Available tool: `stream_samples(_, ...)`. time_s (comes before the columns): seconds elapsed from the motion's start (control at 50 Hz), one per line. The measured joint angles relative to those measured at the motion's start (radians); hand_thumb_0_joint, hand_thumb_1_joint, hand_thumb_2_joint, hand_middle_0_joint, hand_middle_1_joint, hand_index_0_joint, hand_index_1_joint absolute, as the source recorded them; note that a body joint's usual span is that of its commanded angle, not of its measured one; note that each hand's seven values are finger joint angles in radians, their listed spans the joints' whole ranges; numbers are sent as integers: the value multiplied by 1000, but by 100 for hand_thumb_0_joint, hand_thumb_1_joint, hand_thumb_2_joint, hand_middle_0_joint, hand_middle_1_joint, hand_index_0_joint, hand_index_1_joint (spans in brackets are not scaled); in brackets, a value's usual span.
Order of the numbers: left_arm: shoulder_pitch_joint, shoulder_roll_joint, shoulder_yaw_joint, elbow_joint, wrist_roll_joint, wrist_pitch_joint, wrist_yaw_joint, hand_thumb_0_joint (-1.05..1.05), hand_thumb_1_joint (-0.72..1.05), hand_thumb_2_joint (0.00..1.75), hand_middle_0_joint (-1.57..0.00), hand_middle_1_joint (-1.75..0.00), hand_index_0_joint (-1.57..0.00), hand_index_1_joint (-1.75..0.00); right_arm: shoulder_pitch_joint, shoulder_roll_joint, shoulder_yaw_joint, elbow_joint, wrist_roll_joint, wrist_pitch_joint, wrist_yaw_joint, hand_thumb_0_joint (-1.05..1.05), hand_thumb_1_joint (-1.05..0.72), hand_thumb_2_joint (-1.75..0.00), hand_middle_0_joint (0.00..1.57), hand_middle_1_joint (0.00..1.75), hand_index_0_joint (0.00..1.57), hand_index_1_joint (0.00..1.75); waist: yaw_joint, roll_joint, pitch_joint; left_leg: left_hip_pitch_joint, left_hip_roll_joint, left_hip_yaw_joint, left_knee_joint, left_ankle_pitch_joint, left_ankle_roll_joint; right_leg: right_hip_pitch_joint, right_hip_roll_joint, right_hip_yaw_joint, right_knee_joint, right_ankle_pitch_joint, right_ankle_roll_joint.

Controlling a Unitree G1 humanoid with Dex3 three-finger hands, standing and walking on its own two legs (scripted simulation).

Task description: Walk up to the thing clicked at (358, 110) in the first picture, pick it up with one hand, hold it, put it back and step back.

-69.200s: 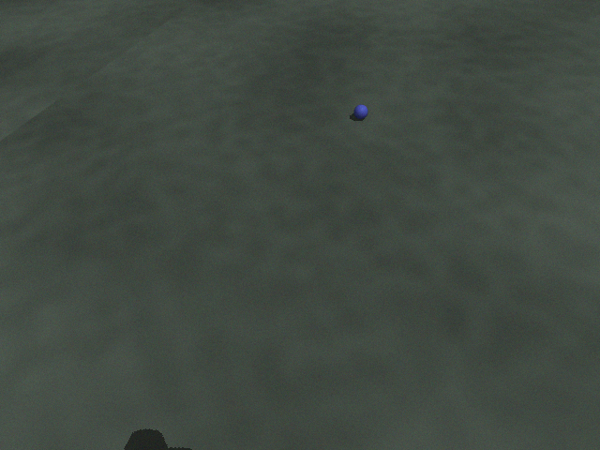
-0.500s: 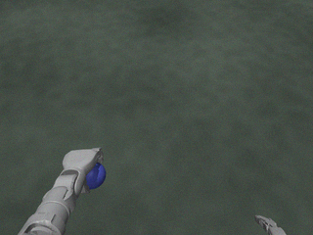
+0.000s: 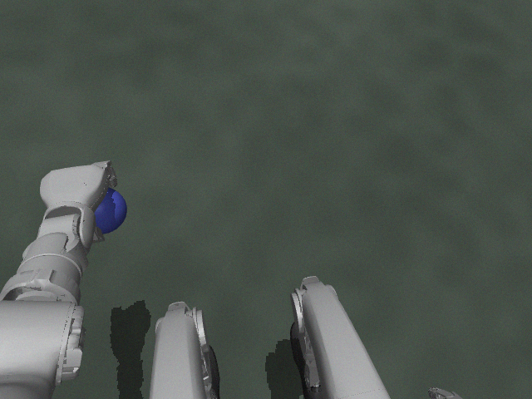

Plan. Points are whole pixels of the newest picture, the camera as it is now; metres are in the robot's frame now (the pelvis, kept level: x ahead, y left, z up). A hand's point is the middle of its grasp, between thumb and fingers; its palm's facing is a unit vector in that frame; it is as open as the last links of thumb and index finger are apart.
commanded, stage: crouch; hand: left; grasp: from above
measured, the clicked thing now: (101, 210) +0.46 +0.23 -0.16
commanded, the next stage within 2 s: lower in 1.10 s
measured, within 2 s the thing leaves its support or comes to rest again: neither
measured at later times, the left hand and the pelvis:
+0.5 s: hand (115, 209) +0.51 +0.25 -0.28, palm faces -0.44 -0.02 -0.90, open 10.7 cm; pelvis -0.01 +0.00 -0.14, yaw -2 degrees
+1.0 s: hand (123, 212) +0.53 +0.25 -0.36, palm faces -0.45 -0.02 -0.89, open 10.7 cm; pelvis -0.02 +0.00 -0.20, yaw -5 degrees
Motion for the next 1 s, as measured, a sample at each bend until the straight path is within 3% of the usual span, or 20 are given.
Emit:
stream_samples(0.18, -109, 83, 35, 53, 35, -42, -8, 0, -2, 48, -61, -94, -53, -81, -43, 11, 47, -7, -24, -38, 34, 1, -90, -89, 21, 30, 20, 30, -35, -13, 15, -249, -12, -28, 213, -34, -2, -234, -5, -10, 206, -40, 2)
stream_samples(0.34, -198, 146, 59, 80, 61, -45, -12, 0, -3, 48, -62, -94, -54, -81, -75, -12, 59, -11, -45, -56, 66, 0, -91, -90, 21, 30, 20, 30, -66, -27, 50, -390, -22, -52, 355, -59, -9, -365, -6, -21, 344, -71, 3)
stream_samples(0.58, -268, 236, 105, 106, 80, -66, -57, -1, -4, 51, -61, -95, -53, -82, -71, -40, 75, -25, -65, -32, 112, 0, -92, -90, 20, 30, 20, 30, -95, -31, 113, -499, -20, -75, 494, -89, -16, -473, 5, -28, 475, -94, 5)
stream_samples(0.76, -302, 306, 124, 144, 91, -100, -58, -1, -4, 54, -59, -97, -51, -83, -63, -47, 116, -36, -82, -21, 131, 0, -92, -90, 20, 30, 20, 30, -114, -46, 167, -554, -18, -100, 577, -92, -21, -522, 16, -42, 544, -90, 8)
stream_samples(1.0, -345, 366, 113, 196, 119, -106, -38, -1, -5, 57, -56, -100, -49, -85, -62, -52, 165, -52, -89, -11, 137, 0, -92, -90, 20, 30, 20, 30, -149, -62, 188, -633, -25, -120, 664, -84, -12, -582, 22, -52, 609, -78, 15)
